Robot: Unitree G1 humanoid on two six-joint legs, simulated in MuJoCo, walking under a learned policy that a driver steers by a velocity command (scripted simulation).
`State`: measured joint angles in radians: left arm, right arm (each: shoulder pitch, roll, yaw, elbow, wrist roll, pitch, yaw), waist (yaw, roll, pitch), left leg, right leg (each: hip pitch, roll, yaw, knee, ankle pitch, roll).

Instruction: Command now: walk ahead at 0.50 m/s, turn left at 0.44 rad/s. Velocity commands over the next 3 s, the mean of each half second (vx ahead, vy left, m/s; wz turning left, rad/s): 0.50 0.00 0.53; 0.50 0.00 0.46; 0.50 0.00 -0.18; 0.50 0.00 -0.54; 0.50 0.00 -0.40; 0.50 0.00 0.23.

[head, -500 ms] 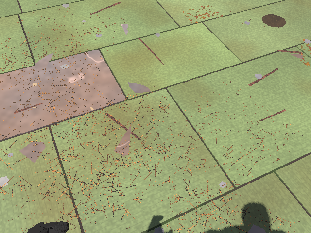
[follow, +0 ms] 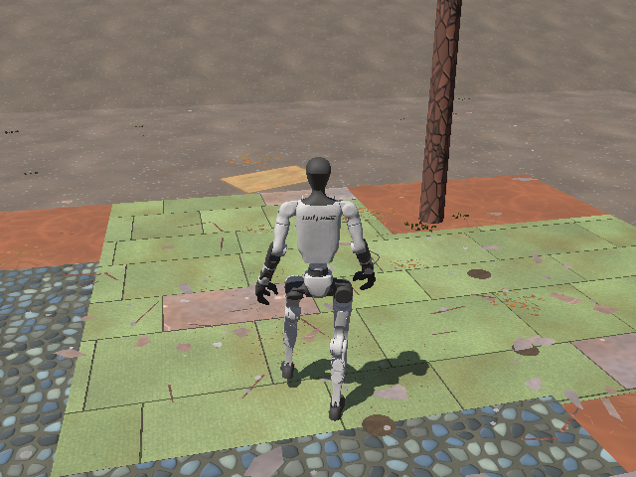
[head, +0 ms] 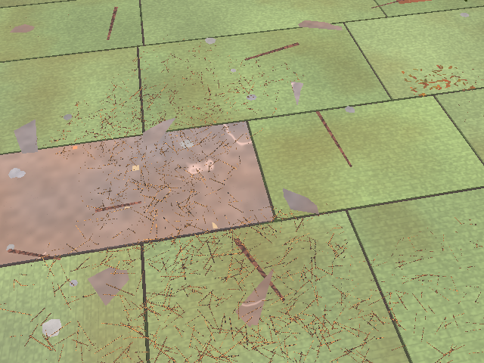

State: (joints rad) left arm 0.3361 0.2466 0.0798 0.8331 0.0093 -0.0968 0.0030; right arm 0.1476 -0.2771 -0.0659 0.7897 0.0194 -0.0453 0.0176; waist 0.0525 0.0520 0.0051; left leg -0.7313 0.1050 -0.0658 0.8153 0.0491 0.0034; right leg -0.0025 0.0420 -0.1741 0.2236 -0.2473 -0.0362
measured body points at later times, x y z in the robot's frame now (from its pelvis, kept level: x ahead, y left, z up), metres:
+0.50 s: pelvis +0.27 +0.07 +0.00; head +0.31 +0.10 +0.45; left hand +0.41 +0.37 -0.08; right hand +0.42 -0.18 -0.10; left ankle +0.23 +0.13 -0.74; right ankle +0.49 -0.07 -0.68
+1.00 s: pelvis +0.53 +0.13 +0.00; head +0.56 +0.14 +0.45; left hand +0.40 +0.38 -0.12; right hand +0.84 +0.03 -0.08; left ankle +0.57 +0.34 -0.69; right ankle +0.54 +0.00 -0.74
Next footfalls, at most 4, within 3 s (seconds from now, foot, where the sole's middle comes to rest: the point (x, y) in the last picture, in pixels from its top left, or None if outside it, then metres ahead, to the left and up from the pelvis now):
0.18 left None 0.27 0.14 -0.78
0.66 right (262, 335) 0.58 0.02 -0.78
1.14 left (141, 300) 0.66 0.38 -0.78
1.68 right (191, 203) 1.03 0.28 -0.78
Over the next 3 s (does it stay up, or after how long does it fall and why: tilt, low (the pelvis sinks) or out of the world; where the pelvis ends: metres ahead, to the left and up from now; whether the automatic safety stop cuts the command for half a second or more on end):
stays up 1.54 0.32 0.00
